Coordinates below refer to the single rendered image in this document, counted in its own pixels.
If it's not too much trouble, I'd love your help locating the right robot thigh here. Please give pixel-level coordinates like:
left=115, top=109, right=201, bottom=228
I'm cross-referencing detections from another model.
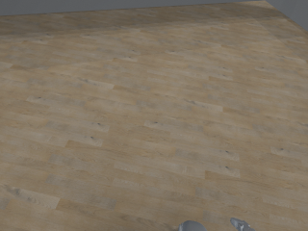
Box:
left=178, top=220, right=207, bottom=231

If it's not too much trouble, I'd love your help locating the right robot hand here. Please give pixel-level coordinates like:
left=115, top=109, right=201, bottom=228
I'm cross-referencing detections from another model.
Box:
left=230, top=218, right=256, bottom=231

